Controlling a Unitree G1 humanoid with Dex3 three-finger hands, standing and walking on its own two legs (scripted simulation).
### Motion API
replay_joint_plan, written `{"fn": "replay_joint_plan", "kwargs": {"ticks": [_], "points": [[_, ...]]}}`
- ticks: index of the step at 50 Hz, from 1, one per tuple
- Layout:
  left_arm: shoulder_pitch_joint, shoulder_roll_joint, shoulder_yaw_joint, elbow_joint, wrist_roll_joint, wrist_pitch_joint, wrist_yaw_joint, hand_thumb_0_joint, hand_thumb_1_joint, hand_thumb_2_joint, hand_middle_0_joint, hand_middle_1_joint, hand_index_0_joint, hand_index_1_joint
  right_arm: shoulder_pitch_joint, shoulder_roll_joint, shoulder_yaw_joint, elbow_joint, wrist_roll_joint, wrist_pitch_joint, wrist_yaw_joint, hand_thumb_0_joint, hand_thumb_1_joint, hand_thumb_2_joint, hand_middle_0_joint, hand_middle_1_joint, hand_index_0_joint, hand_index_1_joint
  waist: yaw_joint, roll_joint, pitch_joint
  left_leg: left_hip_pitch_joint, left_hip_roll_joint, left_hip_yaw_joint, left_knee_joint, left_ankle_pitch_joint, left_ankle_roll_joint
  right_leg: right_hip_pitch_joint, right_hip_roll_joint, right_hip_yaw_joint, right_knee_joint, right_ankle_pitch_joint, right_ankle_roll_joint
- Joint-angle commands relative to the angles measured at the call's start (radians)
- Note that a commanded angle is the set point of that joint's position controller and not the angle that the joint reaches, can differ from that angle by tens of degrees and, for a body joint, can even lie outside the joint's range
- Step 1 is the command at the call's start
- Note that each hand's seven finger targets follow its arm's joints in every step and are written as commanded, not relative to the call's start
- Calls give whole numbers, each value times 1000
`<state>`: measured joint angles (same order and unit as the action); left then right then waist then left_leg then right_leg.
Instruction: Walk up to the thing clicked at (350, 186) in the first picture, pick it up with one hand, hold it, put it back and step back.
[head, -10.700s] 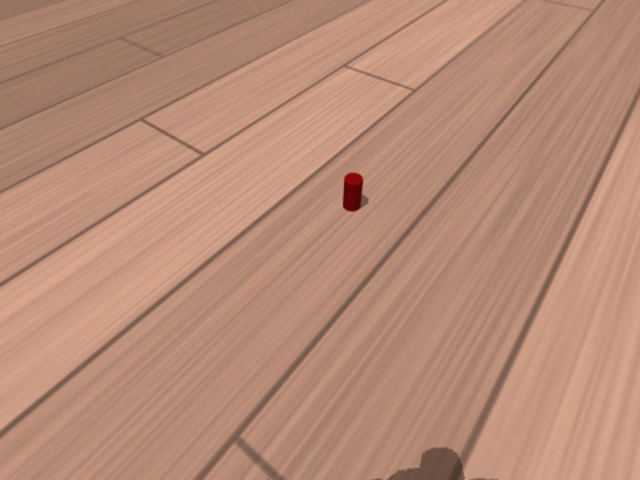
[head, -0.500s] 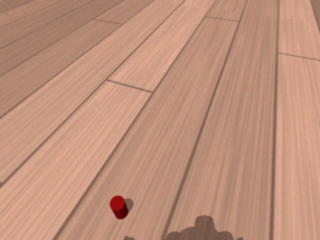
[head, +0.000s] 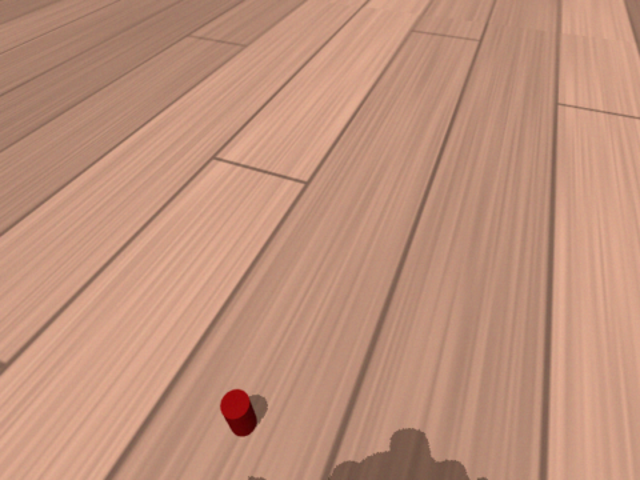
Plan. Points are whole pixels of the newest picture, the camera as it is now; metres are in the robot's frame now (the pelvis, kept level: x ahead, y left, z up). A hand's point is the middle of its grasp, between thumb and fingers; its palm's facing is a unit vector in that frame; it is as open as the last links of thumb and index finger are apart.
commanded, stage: go down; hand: left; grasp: from the side
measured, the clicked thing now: (239, 413) +0.44 +0.25 -0.70
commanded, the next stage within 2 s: none
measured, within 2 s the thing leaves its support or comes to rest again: neither
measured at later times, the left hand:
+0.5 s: hand out of the picture +0.15 +0.27 -0.18, palm faces +0.05 -0.94 -0.34, open 15.9 cm
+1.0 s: hand out of the picture +0.15 +0.28 -0.19, palm faces +0.07 -0.94 -0.34, open 17.4 cm
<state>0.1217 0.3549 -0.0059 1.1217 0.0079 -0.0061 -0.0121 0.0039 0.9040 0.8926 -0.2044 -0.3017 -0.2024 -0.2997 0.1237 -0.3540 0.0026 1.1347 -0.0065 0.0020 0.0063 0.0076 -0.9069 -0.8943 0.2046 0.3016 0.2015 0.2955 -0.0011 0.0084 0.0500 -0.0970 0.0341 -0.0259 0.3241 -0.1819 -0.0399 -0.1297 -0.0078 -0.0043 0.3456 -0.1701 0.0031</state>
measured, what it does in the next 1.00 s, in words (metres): lowers itself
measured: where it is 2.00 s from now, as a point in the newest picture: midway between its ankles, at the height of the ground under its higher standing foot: outside the picture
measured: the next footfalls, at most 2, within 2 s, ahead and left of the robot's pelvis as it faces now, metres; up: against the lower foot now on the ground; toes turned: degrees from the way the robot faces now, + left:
none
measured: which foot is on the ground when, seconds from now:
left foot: down 0.00-1.00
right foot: down 0.00-1.00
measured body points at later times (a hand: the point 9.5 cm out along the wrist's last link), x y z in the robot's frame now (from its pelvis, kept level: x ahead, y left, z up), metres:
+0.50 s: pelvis +0.00 +0.02 -0.04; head +0.05 +0.02 +0.41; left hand +0.15 +0.32 -0.15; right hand +0.13 -0.24 -0.15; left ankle +0.00 +0.15 -0.75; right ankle +0.01 -0.12 -0.75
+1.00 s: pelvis +0.01 +0.02 -0.08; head +0.07 +0.04 +0.36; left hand +0.15 +0.33 -0.16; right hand +0.17 -0.22 -0.16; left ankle +0.00 +0.15 -0.75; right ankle +0.01 -0.12 -0.75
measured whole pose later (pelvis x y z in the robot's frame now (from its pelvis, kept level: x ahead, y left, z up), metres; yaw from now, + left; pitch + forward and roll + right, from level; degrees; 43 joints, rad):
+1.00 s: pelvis +0.01 +0.02 -0.08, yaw +1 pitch +15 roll -3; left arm 0.33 0.33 0.19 0.28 0.01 0.38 -0.03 -0.01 -0.53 0.05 -0.08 -0.06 -0.07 -0.07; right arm 0.24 -0.23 0.01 0.55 0.01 -0.16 -0.10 0.01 -0.85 -0.88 0.21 0.30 0.20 0.30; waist -0.04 0.02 -0.14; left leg -0.82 0.02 -0.07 1.10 -0.55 -0.02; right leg -0.80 -0.01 -0.03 1.03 -0.49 0.03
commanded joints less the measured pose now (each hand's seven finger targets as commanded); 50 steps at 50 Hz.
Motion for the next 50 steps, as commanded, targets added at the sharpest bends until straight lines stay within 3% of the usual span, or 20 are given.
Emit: {"fn": "replay_joint_plan", "kwargs": {"ticks": [1, 2, 3, 4, 5, 7, 9, 12, 16, 19, 21, 25, 32, 34, 38, 44, 50], "points": [[-479, 130, 87, -390, -45, -119, 44, 0, 660, 660, -31, -60, -21, -61, 2, -78, -9, -307, 65, -90, -46, 0, -1010, -931, 198, 300, 199, 300, -76, -12, -49, -143, -54, 74, 38, -91, 55, -134, -3, -5, -18, -75, -2], [-245, 193, 140, -114, -24, -61, 51, 0, 580, 580, -10, -5, 0, -17, 42, -99, -13, -264, 64, -79, -49, 0, -1018, -935, 198, 301, 199, 301, -57, -54, -1, -188, -58, 75, 51, -99, 57, -144, 3, -15, -16, -111, -5], [-207, 186, 147, -89, -17, -51, 35, 0, 500, 500, -11, -48, -5, -53, 40, -96, -27, -299, 64, -71, -46, 0, -1009, -932, 199, 301, 199, 301, -26, -56, -7, -219, -50, 74, 84, -83, 57, -159, 5, -22, 16, -112, -9], [-257, 209, 152, -115, 6, -50, 26, 0, 420, 420, -12, -24, -5, -30, 59, -98, -44, -319, 54, -75, -52, 0, -997, -928, 199, 301, 199, 301, -30, -54, -77, -214, -53, 74, 112, -55, 60, -158, 2, -17, 40, -84, -8], [-331, 268, 187, -161, 18, -61, 24, 0, 340, 340, -10, -39, -6, -43, 68, -102, -60, -331, 49, -85, -60, 0, -998, -927, 199, 300, 199, 300, -23, -55, -150, -208, -51, 67, 131, -22, 59, -140, 1, -15, 69, -32, -4], [-191, 250, 212, -82, 55, -31, 3, 0, 243, 216, -10, -47, -9, -48, 92, -91, -71, -364, 34, -92, -55, 0, -983, -922, 199, 301, 200, 301, -12, -33, -216, -267, -57, 57, 187, 5, 54, -144, -3, -15, 138, 12, -7], [-107, 250, 254, -114, 84, -8, -6, 0, 155, 199, -16, -46, -12, -49, 95, -81, -86, -407, 23, -99, -46, 0, -958, -916, 199, 301, 200, 301, 35, 4, -291, -285, -67, 61, 219, 45, 48, -118, -4, -9, 176, 43, -12], [-89, 189, 236, -238, 74, 56, -1, 0, -7, 150, -38, -50, -32, -55, 90, -67, -84, -471, 27, -104, -47, 0, -933, -906, 200, 301, 200, 301, 27, 68, -290, -258, -62, 54, 209, 56, 34, -152, 9, -15, 183, 37, -20], [-159, 166, 211, -314, 70, 139, -2, 0, -229, 108, -43, -35, -32, -48, 47, -65, -81, -539, 31, -119, -46, 0, -908, -901, 200, 300, 199, 300, -6, 2, -199, -345, -46, 37, 259, -45, 37, -277, 21, -29, 214, -78, -17], [-128, 137, 214, -385, 56, 167, -5, 0, -381, 101, -42, -50, -25, -70, 73, -58, -82, -561, 31, -141, -47, 0, -879, -894, 200, 300, 199, 300, -18, -19, -217, -388, -40, 35, 303, -90, 42, -329, 23, -32, 262, -124, -15], [-86, 142, 229, -455, 51, 170, -7, 0, -450, 84, -50, -53, -33, -72, 95, -59, -86, -576, 29, -155, -49, 0, -869, -892, 200, 300, 199, 300, -17, -1, -267, -393, -36, 31, 348, -47, 40, -346, 24, -34, 319, -81, -14], [-77, 167, 245, -624, 55, 172, -2, 0, -522, 82, -56, -75, -39, -95, 100, -48, -86, -609, 27, -180, -61, 0, -859, -890, 200, 301, 200, 301, -23, 41, -334, -423, -33, 24, 431, -6, 38, -385, 17, -28, 401, -32, -11], [95, 171, 266, -798, 46, 253, 5, 0, -578, 49, -72, -55, -54, -76, 98, -46, -77, -655, 26, -190, -92, 0, -842, -885, 200, 300, 200, 300, -22, 68, -354, -463, -28, 7, 496, 27, 34, -433, 18, -32, 463, -16, -13], [110, 146, 247, -833, 38, 283, 2, 0, -588, 44, -77, -61, -60, -79, 95, -45, -73, -666, 25, -195, -96, 0, -850, -886, 200, 300, 200, 300, -32, 72, -322, -483, -21, -3, 503, 15, 30, -463, 20, -40, 482, -34, -14], [167, 131, 241, -904, 27, 327, -2, 0, -583, 31, -84, -46, -67, -64, 108, -38, -69, -686, 22, -203, -110, 0, -846, -884, 200, 300, 200, 300, -45, 70, -362, -500, -14, -11, 544, 61, 31, -481, 20, -47, 517, -11, -15], [205, 145, 267, -962, 18, 350, -1, 0, -540, 49, -77, -51, -62, -66, 119, -33, -68, -712, 20, -213, -121, 0, -841, -883, 200, 300, 200, 300, -46, 76, -383, -542, -11, -20, 598, 100, 33, -520, 20, -52, 569, 10, -16], [240, 157, 299, -987, 15, 348, 0, 0, -526, 61, -75, -46, -59, -63, 119, -23, -65, -730, 18, -222, -131, 0, -846, -884, 200, 300, 200, 300, -37, 75, -376, -598, -20, -15, 629, 24, 36, -559, 20, -51, 589, -35, -16]]}}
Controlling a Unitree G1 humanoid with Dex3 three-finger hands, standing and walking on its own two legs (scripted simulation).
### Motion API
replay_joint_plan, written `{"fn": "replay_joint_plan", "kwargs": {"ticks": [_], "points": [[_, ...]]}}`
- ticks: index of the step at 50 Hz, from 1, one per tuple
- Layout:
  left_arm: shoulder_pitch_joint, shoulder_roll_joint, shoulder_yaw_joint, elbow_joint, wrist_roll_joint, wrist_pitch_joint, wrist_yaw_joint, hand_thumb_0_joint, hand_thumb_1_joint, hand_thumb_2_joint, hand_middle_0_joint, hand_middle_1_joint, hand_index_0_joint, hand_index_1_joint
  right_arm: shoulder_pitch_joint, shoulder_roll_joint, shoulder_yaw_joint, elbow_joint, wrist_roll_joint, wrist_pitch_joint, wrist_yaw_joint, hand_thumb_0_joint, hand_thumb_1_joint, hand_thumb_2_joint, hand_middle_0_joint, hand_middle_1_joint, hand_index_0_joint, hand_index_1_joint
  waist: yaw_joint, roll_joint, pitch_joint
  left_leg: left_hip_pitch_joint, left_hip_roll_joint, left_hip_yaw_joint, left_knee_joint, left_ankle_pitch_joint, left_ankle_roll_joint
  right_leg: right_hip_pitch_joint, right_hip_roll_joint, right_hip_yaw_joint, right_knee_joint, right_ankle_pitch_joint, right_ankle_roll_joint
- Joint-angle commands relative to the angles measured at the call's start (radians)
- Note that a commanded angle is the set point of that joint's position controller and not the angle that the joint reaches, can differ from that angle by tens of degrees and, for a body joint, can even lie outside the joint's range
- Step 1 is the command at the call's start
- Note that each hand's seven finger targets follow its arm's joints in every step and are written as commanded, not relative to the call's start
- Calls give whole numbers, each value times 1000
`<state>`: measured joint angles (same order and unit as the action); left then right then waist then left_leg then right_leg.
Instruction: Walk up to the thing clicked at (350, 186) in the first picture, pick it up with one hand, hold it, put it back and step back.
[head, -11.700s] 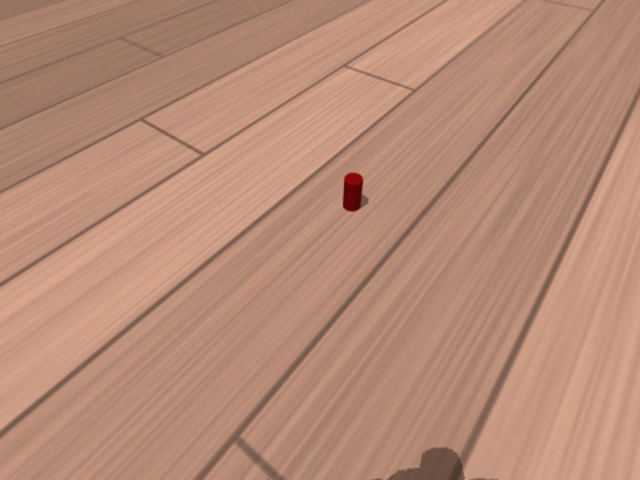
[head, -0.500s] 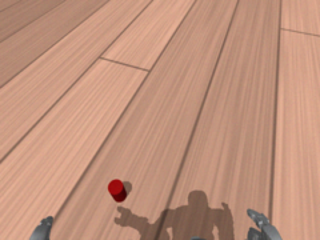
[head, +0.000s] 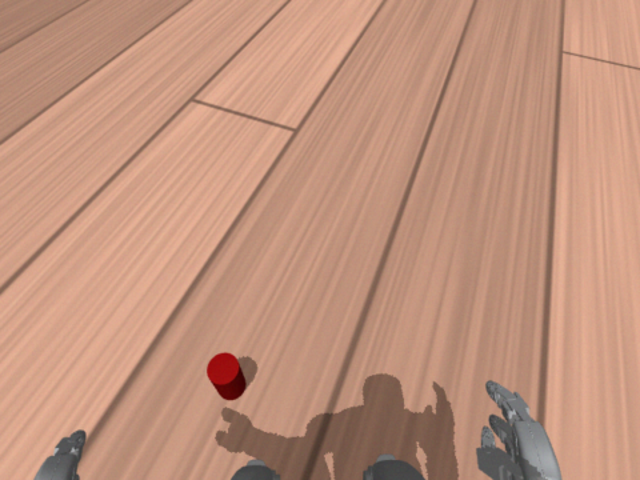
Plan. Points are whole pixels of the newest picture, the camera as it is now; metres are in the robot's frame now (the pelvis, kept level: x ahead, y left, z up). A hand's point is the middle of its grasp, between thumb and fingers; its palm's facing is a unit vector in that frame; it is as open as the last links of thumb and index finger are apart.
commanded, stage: go down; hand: left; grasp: from the side
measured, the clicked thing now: (227, 377) +0.43 +0.22 -0.62
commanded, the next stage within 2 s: approach in 1.98 s
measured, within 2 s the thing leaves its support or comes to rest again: neither
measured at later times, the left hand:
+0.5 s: hand (94, 474) +0.18 +0.30 -0.16, palm faces +0.16 -0.94 -0.29, open 17.3 cm
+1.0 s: hand (98, 402) +0.28 +0.36 -0.24, palm faces +0.20 -0.96 -0.18, open 17.1 cm
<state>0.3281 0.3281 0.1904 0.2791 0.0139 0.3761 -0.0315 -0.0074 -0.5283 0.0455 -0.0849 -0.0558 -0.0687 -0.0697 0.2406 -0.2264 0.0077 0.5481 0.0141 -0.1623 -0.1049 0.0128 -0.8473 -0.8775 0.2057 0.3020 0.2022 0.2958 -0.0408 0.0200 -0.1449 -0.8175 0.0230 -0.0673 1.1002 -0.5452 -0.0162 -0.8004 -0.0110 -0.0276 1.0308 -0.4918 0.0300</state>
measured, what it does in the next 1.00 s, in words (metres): lowers itself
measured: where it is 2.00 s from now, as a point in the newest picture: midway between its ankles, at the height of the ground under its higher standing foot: outside the picture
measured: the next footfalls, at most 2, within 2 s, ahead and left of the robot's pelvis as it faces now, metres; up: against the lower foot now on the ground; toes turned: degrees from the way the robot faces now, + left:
none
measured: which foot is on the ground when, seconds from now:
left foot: down 0.00-1.00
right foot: down 0.00-1.00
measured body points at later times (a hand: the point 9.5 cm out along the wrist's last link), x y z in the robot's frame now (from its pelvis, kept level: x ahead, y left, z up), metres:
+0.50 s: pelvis -0.05 -0.01 -0.07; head +0.07 +0.02 +0.36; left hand +0.16 +0.35 -0.14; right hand +0.13 -0.27 -0.15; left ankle -0.01 +0.12 -0.66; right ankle +0.00 -0.14 -0.66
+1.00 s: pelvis -0.08 -0.01 -0.21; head +0.11 +0.03 +0.19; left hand +0.27 +0.41 -0.22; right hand +0.07 -0.28 -0.33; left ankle -0.01 +0.12 -0.66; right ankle +0.00 -0.14 -0.66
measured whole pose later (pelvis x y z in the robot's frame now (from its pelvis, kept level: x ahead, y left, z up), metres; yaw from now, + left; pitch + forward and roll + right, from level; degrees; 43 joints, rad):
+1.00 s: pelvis -0.08 -0.01 -0.21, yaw -2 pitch +33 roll -4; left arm -0.40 0.68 0.69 0.95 -0.15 -0.38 -0.50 -0.01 -0.46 0.08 -0.05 -0.09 -0.04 -0.08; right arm 0.14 -0.31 0.06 0.67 -0.02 -0.18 -0.04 0.01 -0.90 -0.89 0.21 0.30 0.20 0.30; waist -0.05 -0.02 -0.16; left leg -1.81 0.00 -0.11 1.93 -0.69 -0.04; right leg -1.80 -0.01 -0.03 1.86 -0.63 0.02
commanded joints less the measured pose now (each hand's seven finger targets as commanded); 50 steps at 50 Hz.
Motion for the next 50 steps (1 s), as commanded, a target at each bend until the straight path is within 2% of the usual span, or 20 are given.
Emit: {"fn": "replay_joint_plan", "kwargs": {"ticks": [1, 7, 12, 13, 14, 15, 18, 20, 23, 24, 25, 26, 28, 33, 35, 38, 40, 43, 45, 50], "points": [[30, 193, 115, -153, 7, -38, 18, 0, -511, 66, -74, -53, -60, -68, 2, -150, -70, -147, -5, -59, -20, 0, -859, -888, 200, 300, 200, 300, 1, 65, -187, 108, -11, 28, -136, 381, 14, 114, 22, -26, -92, 287, -42], [48, 193, 142, -147, -9, -68, 3, 0, -488, 71, -62, -38, -48, -55, -9, -148, -71, -158, -4, -69, -18, 0, -883, -894, 200, 300, 199, 300, 9, 66, -161, 43, -15, 27, -121, 274, 19, 58, 24, -28, -72, 197, -45], [24, 212, 169, -160, -30, -138, -31, 0, -502, 55, -66, -21, -52, -37, -9, -148, -75, -162, -5, -85, -12, 0, -897, -898, 200, 300, 199, 300, 5, 68, -192, -2, -18, 33, -64, 263, 25, 20, 23, -20, -35, 202, -42], [59, 214, 185, -95, -33, -149, -36, 0, -482, 60, -61, -23, -47, -39, 3, -153, -78, -147, -6, -89, -9, 0, -897, -899, 200, 300, 199, 300, 0, 53, -185, -19, -18, 37, -52, 258, 26, 13, 21, -20, -27, 198, -42], [12, 230, 193, -119, -37, -172, -40, 0, -488, 68, -62, -35, -50, -49, 1, -158, -78, -145, -7, -95, -6, 0, -899, -899, 200, 300, 199, 300, 4, 61, -169, -45, -18, 38, -47, 220, 27, -16, 21, -18, -16, 163, -43], [-84, 246, 191, -132, -37, -200, -48, 0, -481, 57, -64, -24, -51, -38, -20, -156, -75, -153, -6, -103, -6, 0, -911, -902, 200, 300, 199, 300, -14, 72, -160, -71, -17, 38, -28, 175, 29, -61, 20, -11, -4, 126, -42], [-213, 287, 236, -7, -52, -294, -70, 0, -494, 45, -70, -17, -60, -28, -23, -165, -76, -120, -8, -124, -2, 0, -939, -908, 199, 300, 199, 300, -34, 36, -132, -186, -18, 44, 43, 56, 38, -160, 14, 0, 47, 23, -39], [-272, 336, 279, 25, -71, -369, -97, 0, -532, 28, -75, -17, -68, -26, -31, -175, -78, -111, -7, -138, 3, 0, -953, -911, 199, 300, 199, 300, -19, 65, -190, -222, -19, 39, 83, 30, 36, -219, 10, 6, 113, -7, -43], [-372, 358, 294, 98, -103, -475, -164, 0, -572, 35, -77, -59, -78, -60, -39, -201, -76, -94, -7, -150, 12, 0, -940, -906, 199, 300, 199, 300, -15, 77, -252, -292, -15, 15, 138, -28, 34, -325, 8, 11, 212, -52, -45], [-408, 436, 347, 93, -110, -507, -183, 0, -555, 47, -74, -75, -75, -74, -32, -217, -82, -83, -9, -150, 12, 0, -939, -906, 199, 300, 199, 300, 1, 105, -300, -296, -14, 12, 159, -29, 31, -333, 2, 22, 237, -58, -45], [-435, 400, 320, 122, -120, -534, -208, 0, -562, 57, -69, -87, -71, -85, -40, -205, -69, -85, -8, -149, 14, 0, -922, -903, 199, 300, 199, 300, -3, 115, -324, -315, -16, 9, 180, -32, 30, -361, 1, 26, 261, -59, -45], [-471, 453, 356, 126, -125, -558, -222, 0, -530, 72, -62, -92, -63, -90, -24, -223, -80, -71, -10, -145, 15, 0, -919, -902, 199, 300, 199, 300, 3, 121, -368, -320, -13, 7, 201, -16, 28, -366, 1, 30, 283, -51, -46], [-500, 435, 352, 203, -129, -587, -249, 0, -518, 82, -55, -89, -54, -89, -35, -224, -65, -77, -10, -136, 18, 0, -908, -900, 199, 300, 199, 300, 5, 122, -404, -342, -15, 9, 244, 26, 24, -409, 4, 26, 325, -12, -49], [-517, 537, 467, 381, -145, -641, -300, 0, -498, 99, -47, -88, -43, -90, -9, -267, -63, -31, -9, -97, 34, 0, -887, -896, 199, 300, 199, 300, 68, 142, -495, -368, -16, -6, 325, 158, 18, -503, 12, -14, 453, 78, -64], [-530, 538, 479, 428, -154, -662, -328, 0, -518, 90, -50, -89, -46, -91, -7, -268, -62, -26, -13, -86, 40, 0, -888, -896, 200, 300, 199, 300, 65, 111, -508, -417, -22, 2, 372, 195, 25, -509, 14, -16, 481, 103, -66], [-636, 623, 542, 393, -169, -716, -364, 0, -501, 89, -46, -82, -41, -85, -8, -270, -56, -11, -18, -77, 46, 0, -891, -898, 199, 299, 199, 299, 59, 98, -579, -470, -25, 18, 444, 244, 33, -504, 16, -11, 529, 138, -65], [-681, 617, 546, 431, -179, -749, -392, 0, -481, 88, -42, -87, -41, -85, -15, -274, -54, -2, -23, -71, 49, 0, -897, -899, 199, 299, 199, 299, 29, 85, -562, -517, -25, 15, 482, 223, 37, -546, 16, -12, 557, 124, -62], [-812, 671, 570, 446, -186, -801, -423, 0, -453, 88, -39, -86, -38, -83, -6, -278, -50, 24, -27, -67, 48, 0, -899, -900, 200, 299, 199, 299, 11, 91, -554, -569, -21, 17, 528, 149, 40, -620, 17, -10, 586, 68, -61], [-866, 667, 556, 469, -193, -821, -453, 0, -443, 76, -31, -77, -35, -70, -8, -285, -44, 25, -30, -63, 48, 0, -896, -899, 200, 299, 200, 299, -7, 115, -559, -582, -19, 12, 539, 93, 38, -661, 17, -10, 607, 27, -64], [-943, 785, 604, 522, -189, -832, -503, 0, -466, 51, -44, -77, -48, -68, 9, -309, -29, 37, -36, -52, 49, 0, -893, -897, 200, 299, 200, 299, 8, 161, -597, -625, -17, 17, 576, -4, 32, -709, 16, -17, 653, -45, -63]]}}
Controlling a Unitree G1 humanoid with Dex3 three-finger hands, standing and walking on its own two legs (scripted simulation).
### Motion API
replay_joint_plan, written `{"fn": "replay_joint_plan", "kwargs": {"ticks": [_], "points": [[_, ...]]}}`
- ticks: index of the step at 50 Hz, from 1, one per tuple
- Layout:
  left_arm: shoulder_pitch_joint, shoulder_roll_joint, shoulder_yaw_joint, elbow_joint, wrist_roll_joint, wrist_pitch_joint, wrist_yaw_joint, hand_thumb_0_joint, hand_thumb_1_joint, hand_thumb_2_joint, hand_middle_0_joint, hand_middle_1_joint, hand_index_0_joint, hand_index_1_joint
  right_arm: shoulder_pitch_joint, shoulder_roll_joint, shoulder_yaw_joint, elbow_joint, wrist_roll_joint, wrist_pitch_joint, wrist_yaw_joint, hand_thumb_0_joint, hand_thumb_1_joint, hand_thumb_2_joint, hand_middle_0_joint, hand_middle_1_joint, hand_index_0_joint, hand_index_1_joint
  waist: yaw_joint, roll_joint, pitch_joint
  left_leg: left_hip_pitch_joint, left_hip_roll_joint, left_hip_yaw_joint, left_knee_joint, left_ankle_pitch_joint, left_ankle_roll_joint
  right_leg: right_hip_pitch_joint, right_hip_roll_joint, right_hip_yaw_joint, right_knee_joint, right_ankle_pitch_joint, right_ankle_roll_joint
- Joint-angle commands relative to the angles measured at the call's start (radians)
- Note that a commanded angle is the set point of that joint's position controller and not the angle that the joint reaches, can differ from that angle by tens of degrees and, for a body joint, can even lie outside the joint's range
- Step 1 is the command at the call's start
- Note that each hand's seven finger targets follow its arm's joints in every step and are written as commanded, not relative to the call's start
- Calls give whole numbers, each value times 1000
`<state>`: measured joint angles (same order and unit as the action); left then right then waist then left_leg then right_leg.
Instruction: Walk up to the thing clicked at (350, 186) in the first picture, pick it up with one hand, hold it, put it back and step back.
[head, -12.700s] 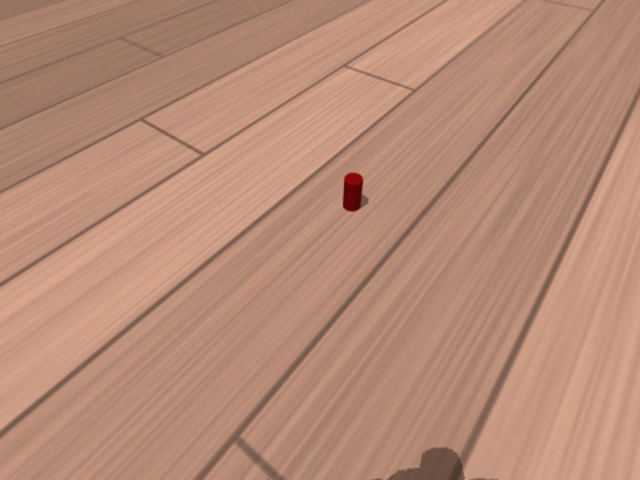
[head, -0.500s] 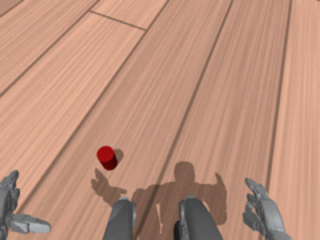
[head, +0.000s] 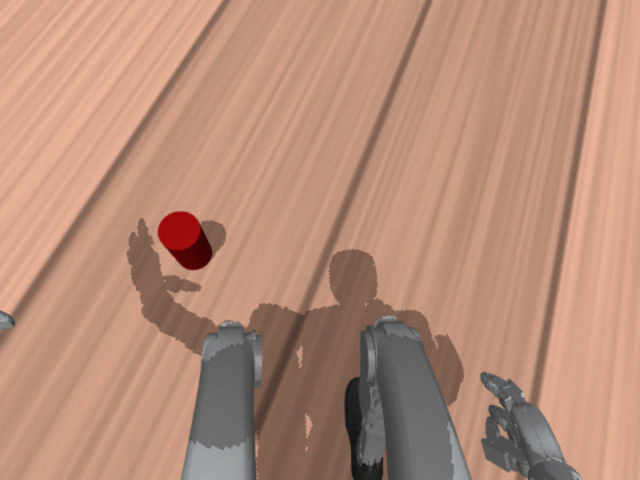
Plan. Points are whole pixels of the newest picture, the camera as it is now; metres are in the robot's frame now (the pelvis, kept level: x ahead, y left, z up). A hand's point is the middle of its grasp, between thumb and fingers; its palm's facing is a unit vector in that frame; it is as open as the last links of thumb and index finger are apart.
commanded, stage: go down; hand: left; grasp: from the side
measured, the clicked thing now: (187, 242) +0.50 +0.25 -0.41
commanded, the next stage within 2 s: approach in 0.98 s
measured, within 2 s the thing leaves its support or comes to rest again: neither
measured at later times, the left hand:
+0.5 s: hand out of the picture +0.39 +0.41 -0.06, palm faces +0.23 -0.97 -0.10, open 17.2 cm
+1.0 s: hand out of the picture +0.41 +0.43 -0.08, palm faces +0.23 -0.97 -0.07, open 17.1 cm
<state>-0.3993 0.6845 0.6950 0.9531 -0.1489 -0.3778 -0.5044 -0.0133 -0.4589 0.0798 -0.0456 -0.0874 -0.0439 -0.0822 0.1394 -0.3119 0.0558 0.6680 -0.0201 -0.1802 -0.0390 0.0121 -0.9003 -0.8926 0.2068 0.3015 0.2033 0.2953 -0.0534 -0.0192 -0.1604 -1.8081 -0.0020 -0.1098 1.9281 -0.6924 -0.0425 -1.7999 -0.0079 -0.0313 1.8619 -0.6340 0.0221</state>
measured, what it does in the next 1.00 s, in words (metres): lowers itself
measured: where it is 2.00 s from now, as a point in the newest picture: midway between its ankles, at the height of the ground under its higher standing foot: (298, 458)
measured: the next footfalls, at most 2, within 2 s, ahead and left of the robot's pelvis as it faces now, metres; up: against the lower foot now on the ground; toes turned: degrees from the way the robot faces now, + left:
none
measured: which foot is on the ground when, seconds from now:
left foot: down 0.00-1.00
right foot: down 0.00-1.00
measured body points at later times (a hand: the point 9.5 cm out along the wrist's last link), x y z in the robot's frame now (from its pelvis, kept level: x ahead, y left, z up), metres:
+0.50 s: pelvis -0.02 +0.01 -0.08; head +0.18 +0.07 +0.32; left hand +0.37 +0.46 -0.05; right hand +0.11 -0.27 -0.18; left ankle +0.07 +0.13 -0.45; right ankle +0.09 -0.13 -0.45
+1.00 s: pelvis -0.03 +0.01 -0.11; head +0.18 +0.08 +0.28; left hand +0.39 +0.48 -0.07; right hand +0.10 -0.27 -0.20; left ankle +0.07 +0.13 -0.45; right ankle +0.09 -0.13 -0.45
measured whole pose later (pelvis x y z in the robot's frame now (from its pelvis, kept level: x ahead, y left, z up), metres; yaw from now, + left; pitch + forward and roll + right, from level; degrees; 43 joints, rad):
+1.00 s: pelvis -0.03 +0.01 -0.11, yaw -3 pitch +30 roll -8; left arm -0.70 0.96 0.85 1.13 -0.13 -0.38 -0.65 -0.01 -0.43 0.07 -0.04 -0.08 -0.03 -0.07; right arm 0.13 -0.37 0.15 0.66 -0.05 -0.14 -0.01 0.01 -0.90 -0.89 0.21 0.30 0.20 0.30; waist -0.13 -0.03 -0.08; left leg -2.14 -0.03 -0.15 2.29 -0.69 -0.03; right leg -2.09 0.00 -0.05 2.17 -0.62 0.05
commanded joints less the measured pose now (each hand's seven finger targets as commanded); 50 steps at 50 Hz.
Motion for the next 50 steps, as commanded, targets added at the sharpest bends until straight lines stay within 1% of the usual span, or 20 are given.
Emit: {"fn": "replay_joint_plan", "kwargs": {"ticks": [1, 3, 7, 8, 9, 12, 14, 16, 19, 21, 22, 24, 25, 29, 30, 36, 38, 45, 46, 50], "points": [[-232, 448, 108, -148, -29, -76, -38, 0, -474, 49, -45, -79, -49, -69, 115, -226, -71, -79, -3, -32, -18, 0, -894, -898, 200, 300, 200, 300, 23, 203, -589, 357, 8, 58, -244, 150, 57, 295, 13, -17, -165, 101, -55], [-255, 469, 116, -131, -31, -71, -45, 0, -469, 51, -43, -68, -45, -62, 113, -227, -64, -78, -4, -28, -16, 0, -897, -899, 200, 299, 200, 299, 20, 183, -599, 311, 4, 70, -210, 142, 63, 298, 15, -14, -158, 92, -53], [-257, 534, 158, -97, -28, -64, -56, 0, -474, 48, -43, -65, -44, -59, 106, -235, -51, -72, -3, -21, -12, 0, -900, -900, 200, 300, 200, 300, 40, 210, -551, 256, 5, 69, -193, 122, 62, 252, 18, -25, -113, 74, -57], [-256, 531, 157, -81, -23, -59, -59, 0, -474, 43, -46, -70, -50, -62, 107, -238, -50, -68, -5, -19, -10, 0, -900, -900, 200, 299, 200, 299, 33, 222, -556, 266, 6, 68, -182, 142, 60, 242, 17, -28, -102, 92, -57], [-249, 525, 155, -57, -23, -55, -63, 0, -462, 39, -44, -62, -48, -55, 102, -241, -46, -72, -4, -17, -10, 0, -904, -900, 200, 299, 200, 299, 27, 227, -518, 253, 9, 56, -184, 128, 58, 206, 18, -39, -79, 82, -59], [-311, 542, 157, -70, -30, -60, -71, 0, -482, 36, -47, -62, -50, -55, 101, -248, -45, -71, -4, -17, -4, 0, -904, -901, 200, 299, 200, 299, 12, 226, -495, 195, 8, 58, -156, 90, 63, 177, 19, -42, -61, 57, -56], [-337, 554, 162, -82, -35, -70, -82, 0, -495, 40, -43, -63, -45, -57, 100, -252, -45, -71, -4, -19, -2, 0, -905, -902, 199, 299, 199, 299, 7, 226, -509, 193, 10, 54, -139, 82, 63, 156, 19, -46, -41, 53, -56], [-354, 551, 159, -67, -33, -77, -94, 0, -480, 46, -41, -71, -45, -63, 110, -265, -46, -65, -8, -20, 0, 0, -907, -902, 200, 299, 200, 299, -9, 252, -535, 231, 12, 38, -123, 127, 56, 124, 15, -56, -2, 90, -59], [-396, 565, 158, -47, -34, -80, -110, 0, -471, 52, -39, -72, -45, -64, 123, -273, -39, -53, -11, -18, 2, 0, -900, -900, 200, 300, 200, 300, -24, 265, -525, 227, 12, 30, -100, 135, 53, 88, 11, -63, 24, 97, -58], [-412, 595, 171, -54, -36, -80, -114, 0, -492, 46, -42, -64, -46, -58, 122, -275, -39, -51, -13, -17, 3, 0, -898, -900, 200, 300, 200, 300, -12, 246, -533, 192, 9, 44, -81, 98, 61, 99, 14, -58, 14, 69, -55], [-427, 589, 169, -59, -38, -81, -116, 0, -495, 46, -42, -69, -46, -62, 120, -278, -39, -54, -14, -16, 4, 0, -900, -900, 200, 300, 200, 300, -17, 253, -545, 195, 8, 45, -73, 103, 60, 95, 13, -59, 26, 77, -55], [-436, 628, 180, -73, -35, -79, -118, 0, -490, 52, -42, -65, -44, -61, 126, -278, -35, -51, -18, -15, 5, 0, -898, -900, 200, 300, 200, 300, -8, 254, -573, 175, 4, 60, -59, 88, 63, 118, 14, -55, 25, 58, -53], [-428, 656, 201, -70, -31, -75, -117, 0, -498, 50, -45, -70, -47, -65, 132, -280, -35, -50, -17, -13, 4, 0, -898, -900, 199, 300, 200, 300, 1, 259, -576, 178, 4, 61, -59, 92, 62, 117, 15, -57, 28, 60, -53], [-452, 676, 214, -80, -26, -67, -115, 0, -467, 70, -40, -73, -39, -71, 140, -283, -27, -46, -18, -5, 5, 0, -902, -902, 200, 300, 200, 300, -3, 279, -595, 182, 3, 56, -42, 143, 58, 101, 14, -64, 67, 98, -58], [-426, 664, 211, -56, -24, -64, -117, 0, -460, 73, -36, -71, -36, -68, 128, -287, -28, -48, -18, -2, 6, 0, -900, -902, 200, 300, 200, 300, 1, 297, -561, 179, 4, 46, -50, 133, 55, 69, 13, -70, 83, 92, -60], [-458, 654, 202, -45, -23, -62, -127, 0, -461, 77, -34, -75, -33, -74, 131, -289, -21, -49, -21, 4, 10, 0, -904, -903, 199, 300, 200, 300, -21, 288, -528, 167, 4, 40, -17, 153, 55, 20, 12, -76, 103, 107, -60], [-467, 624, 184, -18, -26, -59, -134, 0, -440, 77, -32, -76, -33, -73, 129, -297, -21, -51, -22, 3, 11, 0, -903, -903, 199, 300, 200, 300, -45, 280, -497, 151, 4, 33, -6, 125, 58, -2, 11, -81, 106, 90, -59], [-510, 697, 208, -20, -21, -67, -136, 0, -420, 75, -33, -71, -33, -67, 133, -306, -7, -56, -28, 11, 15, 0, -897, -901, 200, 300, 200, 300, -43, 274, -521, 118, -1, 38, 20, 107, 63, 19, 12, -87, 118, 70, -54], [-517, 712, 212, -26, -22, -68, -135, 0, -426, 79, -33, -72, -32, -70, 127, -306, -5, -61, -26, 11, 16, 0, -897, -901, 199, 300, 200, 300, -33, 272, -518, 110, 2, 37, 14, 80, 64, 17, 13, -87, 118, 50, -54], [-525, 722, 211, -30, -14, -68, -133, 0, -405, 96, -29, -82, -28, -79, 121, -317, -3, -64, -29, 18, 15, 0, -897, -901, 200, 300, 200, 300, -32, 322, -518, 139, 5, 24, 4, 60, 59, -19, 15, -92, 141, 49, -56]]}}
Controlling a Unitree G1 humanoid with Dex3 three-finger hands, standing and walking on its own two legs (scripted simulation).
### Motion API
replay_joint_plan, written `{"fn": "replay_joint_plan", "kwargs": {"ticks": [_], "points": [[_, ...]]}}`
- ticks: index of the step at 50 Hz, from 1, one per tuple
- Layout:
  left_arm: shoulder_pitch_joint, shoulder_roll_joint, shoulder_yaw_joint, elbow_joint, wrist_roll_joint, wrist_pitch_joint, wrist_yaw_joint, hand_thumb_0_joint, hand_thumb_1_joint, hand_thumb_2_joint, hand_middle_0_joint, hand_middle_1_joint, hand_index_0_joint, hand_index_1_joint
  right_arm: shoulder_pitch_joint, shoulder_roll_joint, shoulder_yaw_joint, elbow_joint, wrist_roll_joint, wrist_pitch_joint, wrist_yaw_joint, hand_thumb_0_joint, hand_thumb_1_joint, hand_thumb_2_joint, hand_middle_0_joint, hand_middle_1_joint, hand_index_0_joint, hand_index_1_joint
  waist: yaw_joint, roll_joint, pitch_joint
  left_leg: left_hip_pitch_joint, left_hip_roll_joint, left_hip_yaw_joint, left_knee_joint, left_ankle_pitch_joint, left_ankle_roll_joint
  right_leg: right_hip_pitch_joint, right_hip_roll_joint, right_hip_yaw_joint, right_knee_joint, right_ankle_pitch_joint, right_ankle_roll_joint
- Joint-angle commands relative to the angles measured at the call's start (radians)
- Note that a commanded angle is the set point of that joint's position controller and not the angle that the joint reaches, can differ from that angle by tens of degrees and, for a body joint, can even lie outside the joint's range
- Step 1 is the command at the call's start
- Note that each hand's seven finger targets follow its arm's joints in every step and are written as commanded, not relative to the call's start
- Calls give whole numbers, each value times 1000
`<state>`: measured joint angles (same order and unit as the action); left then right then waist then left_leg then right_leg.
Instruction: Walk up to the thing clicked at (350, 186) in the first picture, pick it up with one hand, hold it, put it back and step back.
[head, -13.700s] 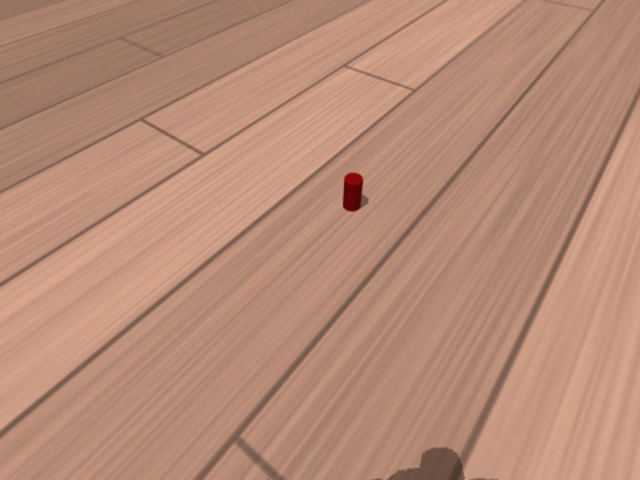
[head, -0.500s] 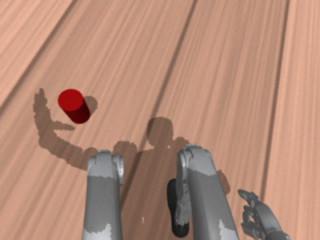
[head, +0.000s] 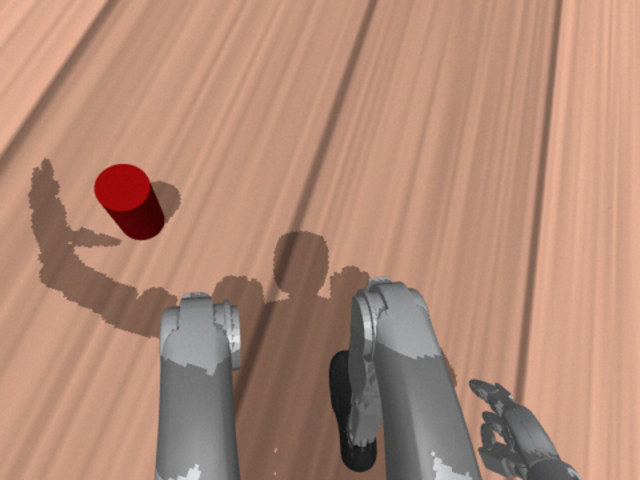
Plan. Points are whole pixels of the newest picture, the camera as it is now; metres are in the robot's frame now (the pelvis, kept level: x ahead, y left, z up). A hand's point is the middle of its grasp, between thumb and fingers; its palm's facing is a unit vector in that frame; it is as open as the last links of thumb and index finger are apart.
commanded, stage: approach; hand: left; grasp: from the side
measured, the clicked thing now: (133, 205) +0.51 +0.26 -0.30
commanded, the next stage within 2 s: close in in 0.68 s
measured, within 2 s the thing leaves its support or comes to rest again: neither
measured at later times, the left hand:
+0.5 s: hand out of the picture +0.44 +0.40 -0.11, palm faces +0.27 -0.96 +0.02, open 17.5 cm
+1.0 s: hand (101, 214) +0.47 +0.29 -0.24, palm faces +0.25 -0.97 +0.06, open 17.6 cm
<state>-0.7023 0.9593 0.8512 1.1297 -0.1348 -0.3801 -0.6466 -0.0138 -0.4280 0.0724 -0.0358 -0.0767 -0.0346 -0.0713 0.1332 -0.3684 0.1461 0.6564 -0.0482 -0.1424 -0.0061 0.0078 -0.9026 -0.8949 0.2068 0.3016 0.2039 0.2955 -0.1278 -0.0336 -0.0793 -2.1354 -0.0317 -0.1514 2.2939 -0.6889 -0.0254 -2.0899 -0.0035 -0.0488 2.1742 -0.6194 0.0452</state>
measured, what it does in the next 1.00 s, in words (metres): lowers itself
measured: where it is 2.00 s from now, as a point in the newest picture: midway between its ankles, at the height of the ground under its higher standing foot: (281, 447)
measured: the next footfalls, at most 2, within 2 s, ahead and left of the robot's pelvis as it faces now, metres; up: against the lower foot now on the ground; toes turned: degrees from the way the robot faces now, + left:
none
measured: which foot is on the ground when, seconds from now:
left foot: down 0.00-1.00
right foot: down 0.00-1.00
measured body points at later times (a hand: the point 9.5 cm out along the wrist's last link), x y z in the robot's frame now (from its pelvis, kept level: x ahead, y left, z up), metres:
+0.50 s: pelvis +0.00 +0.01 -0.04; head +0.23 +0.12 +0.32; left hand +0.42 +0.45 -0.11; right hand +0.14 -0.27 -0.10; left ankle +0.09 +0.12 -0.34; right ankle +0.12 -0.14 -0.34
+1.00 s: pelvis -0.01 +0.02 -0.09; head +0.24 +0.17 +0.25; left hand +0.45 +0.34 -0.24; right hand +0.10 -0.25 -0.11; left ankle +0.08 +0.12 -0.34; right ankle +0.12 -0.14 -0.34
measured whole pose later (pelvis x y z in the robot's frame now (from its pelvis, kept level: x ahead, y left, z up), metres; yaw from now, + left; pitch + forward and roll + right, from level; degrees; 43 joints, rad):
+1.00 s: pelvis -0.01 +0.02 -0.09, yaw -9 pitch +14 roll -18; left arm -0.75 0.98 0.70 1.56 -0.10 -0.99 -0.27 -0.02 -0.59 0.03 -0.06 -0.11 -0.07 -0.10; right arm -0.11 -0.40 0.52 0.54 -0.30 0.00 0.08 0.00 -0.94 -0.90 0.21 0.30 0.20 0.30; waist -0.30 -0.26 0.27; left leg -2.21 -0.03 -0.33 2.66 -0.72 0.00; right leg -2.09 0.07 -0.18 2.36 -0.57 0.06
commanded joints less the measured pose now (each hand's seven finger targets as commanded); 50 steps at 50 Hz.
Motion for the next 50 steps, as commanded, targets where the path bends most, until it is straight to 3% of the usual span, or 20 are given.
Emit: {"fn": "replay_joint_plan", "kwargs": {"ticks": [1, 4, 6, 7, 13, 16, 19, 23, 25, 29, 31, 33, 35, 36, 37, 38, 39, 40, 43, 50], "points": [[-226, 463, 60, -223, -25, -65, 11, 0, -406, 95, -31, -85, -30, -82, 127, -263, -95, -55, 2, -19, -17, 0, -895, -901, 199, 300, 200, 300, 47, 349, -603, 475, 35, 60, -370, 51, 40, 255, 10, -76, -166, 30, -81], [-235, 455, 51, -218, -27, -63, 7, 0, -447, 144, -49, -116, -27, -136, 125, -262, -91, -54, 2, -15, -19, 0, -912, -905, 200, 300, 200, 300, 35, 365, -585, 473, 34, 61, -360, 61, 39, 243, 9, -75, -162, 38, -82], [-213, 442, 61, -178, -40, -67, 2, 0, -540, 7, -72, -60, -60, -68, 128, -257, -80, -51, 0, -16, -18, 0, -903, -901, 198, 300, 199, 300, 23, 310, -551, 415, 29, 74, -326, 90, 46, 267, 11, -76, -171, 52, -79], [-201, 428, 60, -152, -45, -73, 1, 0, -530, 11, -70, -64, -59, -71, 129, -258, -76, -53, -1, -17, -15, 0, -904, -901, 198, 300, 199, 300, 12, 287, -541, 406, 28, 71, -315, 109, 46, 259, 12, -79, -167, 61, -79], [-216, 339, -1, 11, -81, -142, -2, 0, -563, 0, -78, -75, -74, -76, 108, -268, -40, -64, -17, -23, -8, 0, -898, -897, 198, 300, 199, 300, -46, 199, -450, 313, 31, 58, -243, 75, 52, 240, 22, -97, -151, 36, -72], [-229, 317, -36, 87, -68, -175, 18, 0, -553, 6, -72, -75, -70, -76, 97, -283, -20, -75, -33, -18, 0, 0, -888, -895, 199, 300, 199, 300, -65, 202, -430, 312, 35, 46, -219, 58, 49, 226, 26, -112, -133, 29, -70], [-290, 362, -43, 75, -50, -231, 47, 0, -571, 0, -78, -73, -77, -72, 79, -298, 1, -85, -56, -3, 7, 0, -884, -893, 199, 300, 199, 300, -76, 232, -445, 312, 39, 39, -191, 47, 44, 229, 31, -124, -107, 27, -69], [-318, 428, -20, 32, -17, -332, 101, 0, -568, 13, -73, -91, -76, -86, 43, -311, 32, -89, -94, 26, 19, 0, -893, -895, 199, 300, 199, 300, -68, 344, -480, 405, 50, 23, -163, 108, 21, 218, 32, -135, -48, 71, -71], [-310, 460, 13, 12, -15, -379, 126, 0, -559, 35, -68, -98, -68, -96, 37, -323, 55, -87, -116, 43, 25, 0, -901, -899, 199, 300, 199, 300, -72, 412, -504, 450, 53, 18, -146, 198, 7, 252, 31, -146, -13, 137, -73], [-262, 449, 2, 48, 12, -442, 160, 0, -567, 59, -67, -123, -66, -122, -6, -340, 83, -83, -157, 77, 34, 0, -917, -904, 199, 300, 199, 300, -87, 490, -479, 511, 66, -2, -123, 281, -9, 208, 37, -165, 24, 174, -78], [-222, 423, -10, 99, 23, -463, 178, 0, -560, 79, -57, -129, -56, -129, -23, -356, 101, -85, -175, 93, 38, 0, -920, -906, 199, 300, 199, 300, -113, 504, -442, 522, 71, -21, -115, 313, -16, 204, 37, -188, 41, 197, -77], [-190, 384, -23, 129, 13, -484, 192, 0, -588, 80, -57, -136, -57, -135, -44, -362, 121, -90, -188, 105, 44, 0, -929, -908, 199, 300, 199, 300, -129, 492, -423, 525, 76, -33, -92, 341, -17, 207, 43, -202, 49, 214, -74], [-201, 327, -50, 142, -2, -510, 204, 0, -570, 71, -58, -130, -58, -128, -61, -372, 135, -95, -200, 114, 47, 0, -931, -908, 199, 300, 199, 300, -165, 457, -392, 498, 78, -44, -72, 327, -13, 224, 46, -213, 45, 221, -69], [-230, 298, -86, 148, -2, -526, 211, 0, -569, 63, -60, -122, -59, -120, -75, -375, 144, -95, -206, 115, 50, 0, -935, -908, 199, 300, 199, 300, -187, 450, -361, 472, 80, -54, -71, 291, -13, 219, 47, -219, 53, 207, -68], [-241, 299, -86, 163, -9, -540, 222, 0, -581, 69, -56, -128, -55, -127, -78, -378, 157, -99, -209, 117, 53, 0, -939, -909, 199, 300, 199, 300, -205, 420, -360, 459, 80, -63, -58, 281, -10, 240, 51, -228, 49, 211, -63], [-257, 285, -112, 177, -7, -556, 231, 0, -566, 72, -52, -124, -51, -122, -103, -372, 172, -106, -213, 117, 53, 0, -934, -908, 199, 300, 199, 300, -217, 389, -340, 419, 81, -68, -44, 236, -4, 244, 54, -230, 47, 192, -58], [-242, 299, -101, 205, -8, -572, 246, 0, -579, 62, -55, -125, -56, -122, -108, -381, 179, -105, -219, 120, 54, 0, -937, -908, 199, 300, 199, 300, -219, 365, -334, 405, 82, -70, -33, 218, -2, 258, 56, -234, 45, 187, -53], [-236, 303, -114, 230, -4, -589, 259, 0, -611, 5, -66, -97, -73, -88, -118, -385, 190, -106, -223, 123, 55, 0, -941, -907, 199, 300, 199, 300, -224, 353, -315, 378, 81, -74, -30, 186, 0, 260, 60, -240, 47, 168, -52], [-243, 305, -133, 262, 0, -642, 310, 0, -611, 16, -67, -106, -76, -97, -153, -395, 217, -113, -242, 129, 62, 0, -936, -905, 199, 300, 199, 300, -229, 324, -279, 345, 84, -85, -13, 131, 4, 270, 68, -248, 42, 139, -45], [-243, 334, -138, 293, 38, -731, 458, 0, -580, 57, -57, -99, -62, -93, -209, -422, 260, -135, -276, 162, 74, 0, -927, -905, 199, 300, 199, 300, -236, 419, -175, 371, 100, -137, -46, 84, -21, 224, 73, -281, 86, 113, -44]]}}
